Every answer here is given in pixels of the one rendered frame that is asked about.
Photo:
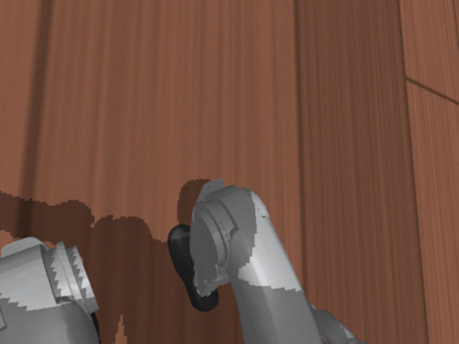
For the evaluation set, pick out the right robot foot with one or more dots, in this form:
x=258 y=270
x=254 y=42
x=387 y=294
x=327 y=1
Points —
x=178 y=244

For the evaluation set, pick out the right robot hand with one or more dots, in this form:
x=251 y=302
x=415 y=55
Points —
x=331 y=329

